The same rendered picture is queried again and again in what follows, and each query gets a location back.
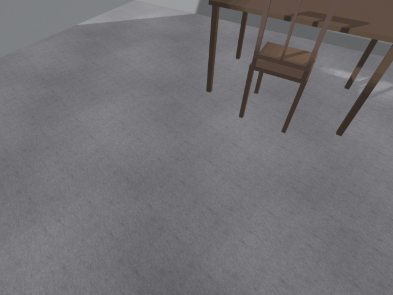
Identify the chair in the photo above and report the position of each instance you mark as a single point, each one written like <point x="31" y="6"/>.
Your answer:
<point x="283" y="61"/>

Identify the table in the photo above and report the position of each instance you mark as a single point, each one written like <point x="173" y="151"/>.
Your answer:
<point x="366" y="18"/>

